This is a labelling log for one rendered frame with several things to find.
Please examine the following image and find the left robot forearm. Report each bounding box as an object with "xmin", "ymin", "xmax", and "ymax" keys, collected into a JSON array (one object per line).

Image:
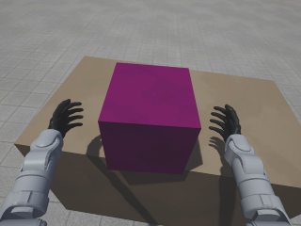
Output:
[{"xmin": 0, "ymin": 129, "xmax": 64, "ymax": 221}]

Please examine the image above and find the pedestal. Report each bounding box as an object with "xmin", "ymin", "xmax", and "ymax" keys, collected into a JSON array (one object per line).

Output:
[{"xmin": 13, "ymin": 56, "xmax": 301, "ymax": 226}]

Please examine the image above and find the robot left hand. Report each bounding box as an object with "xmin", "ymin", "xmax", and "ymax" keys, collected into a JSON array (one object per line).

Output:
[{"xmin": 48, "ymin": 99, "xmax": 84, "ymax": 138}]

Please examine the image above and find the right robot forearm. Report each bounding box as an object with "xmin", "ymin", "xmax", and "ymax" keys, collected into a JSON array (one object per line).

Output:
[{"xmin": 224, "ymin": 134, "xmax": 293, "ymax": 226}]

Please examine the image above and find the carton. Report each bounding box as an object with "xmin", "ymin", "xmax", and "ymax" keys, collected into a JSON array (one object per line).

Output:
[{"xmin": 98, "ymin": 62, "xmax": 201, "ymax": 174}]

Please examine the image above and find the robot right hand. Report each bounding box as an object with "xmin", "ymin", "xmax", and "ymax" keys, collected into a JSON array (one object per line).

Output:
[{"xmin": 209, "ymin": 104, "xmax": 241, "ymax": 143}]

